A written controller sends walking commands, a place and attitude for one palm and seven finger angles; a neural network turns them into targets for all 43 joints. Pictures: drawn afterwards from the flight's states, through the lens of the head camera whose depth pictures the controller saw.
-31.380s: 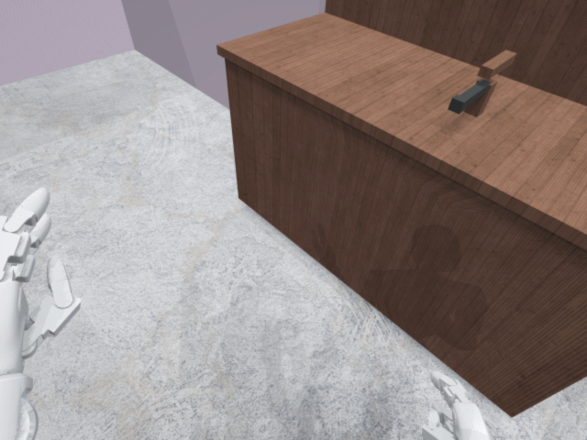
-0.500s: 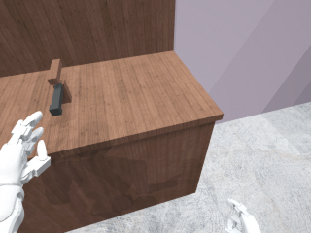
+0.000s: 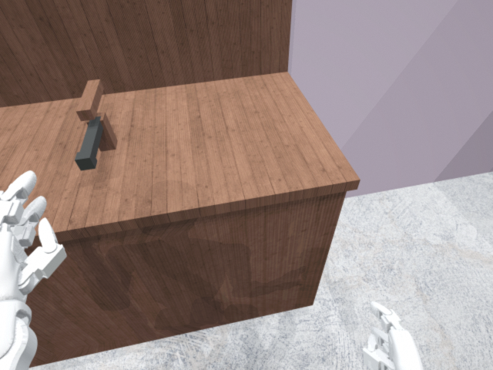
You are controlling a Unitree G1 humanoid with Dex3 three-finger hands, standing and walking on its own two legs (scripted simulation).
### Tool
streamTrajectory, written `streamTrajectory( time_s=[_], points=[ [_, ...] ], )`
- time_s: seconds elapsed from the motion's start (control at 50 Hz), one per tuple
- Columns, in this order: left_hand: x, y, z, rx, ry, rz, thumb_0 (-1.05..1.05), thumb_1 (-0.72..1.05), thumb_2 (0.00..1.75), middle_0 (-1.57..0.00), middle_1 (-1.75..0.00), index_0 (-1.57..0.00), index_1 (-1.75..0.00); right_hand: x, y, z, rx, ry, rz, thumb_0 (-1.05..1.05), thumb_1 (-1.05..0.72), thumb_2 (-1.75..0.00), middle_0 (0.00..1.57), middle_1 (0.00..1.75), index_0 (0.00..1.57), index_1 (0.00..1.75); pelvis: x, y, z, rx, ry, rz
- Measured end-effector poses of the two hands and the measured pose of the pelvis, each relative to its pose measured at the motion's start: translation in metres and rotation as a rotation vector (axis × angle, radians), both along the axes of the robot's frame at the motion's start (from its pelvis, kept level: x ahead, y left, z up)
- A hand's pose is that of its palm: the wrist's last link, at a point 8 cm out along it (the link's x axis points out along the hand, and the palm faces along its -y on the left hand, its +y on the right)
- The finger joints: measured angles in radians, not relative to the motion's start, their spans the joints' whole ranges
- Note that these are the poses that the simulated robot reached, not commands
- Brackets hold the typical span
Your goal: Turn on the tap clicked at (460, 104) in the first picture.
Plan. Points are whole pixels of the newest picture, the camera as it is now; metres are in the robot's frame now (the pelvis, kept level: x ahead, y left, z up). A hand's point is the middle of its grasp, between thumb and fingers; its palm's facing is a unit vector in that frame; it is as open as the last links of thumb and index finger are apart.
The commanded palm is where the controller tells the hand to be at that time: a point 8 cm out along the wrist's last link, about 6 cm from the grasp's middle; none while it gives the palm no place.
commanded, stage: turn the palm inward beside the body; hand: left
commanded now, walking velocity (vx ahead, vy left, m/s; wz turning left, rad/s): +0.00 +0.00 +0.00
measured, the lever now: (86, 160) +0.44 +0.38 +0.10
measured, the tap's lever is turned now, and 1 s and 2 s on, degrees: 0 0 0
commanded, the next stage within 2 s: reach beside the lever's end, fingers flat in 1.42 s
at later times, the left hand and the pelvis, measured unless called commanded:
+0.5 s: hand (39, 267) +0.18 +0.28 +0.16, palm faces +0.49 -0.86 -0.16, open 7.4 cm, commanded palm +0.13 +0.31 +0.17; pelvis -0.01 +0.03 +0.00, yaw +0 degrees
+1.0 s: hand (50, 284) +0.17 +0.26 +0.15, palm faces +0.50 -0.86 -0.10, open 7.4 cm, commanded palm +0.11 +0.29 +0.17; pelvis -0.02 +0.02 +0.00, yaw +1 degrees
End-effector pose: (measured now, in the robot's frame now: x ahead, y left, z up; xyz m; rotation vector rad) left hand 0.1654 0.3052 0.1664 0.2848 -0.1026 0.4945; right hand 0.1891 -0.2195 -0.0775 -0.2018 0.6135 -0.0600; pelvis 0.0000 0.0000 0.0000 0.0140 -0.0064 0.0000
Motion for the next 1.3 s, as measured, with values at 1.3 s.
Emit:
streamTrajectory(
  time_s=[1.3],
  points=[
    [-0.042,-0.028,-0.008,-0.185,0.016,0.026,0.02,0.90,0.90,-0.20,-0.30,-0.20,-0.30,0.001,0.026,0.017,0.016,-0.123,0.063,0.01,-0.90,-0.90,0.21,0.30,0.20,0.30,-0.013,0.006,0.003,-0.010,-0.057,0.017]
  ],
)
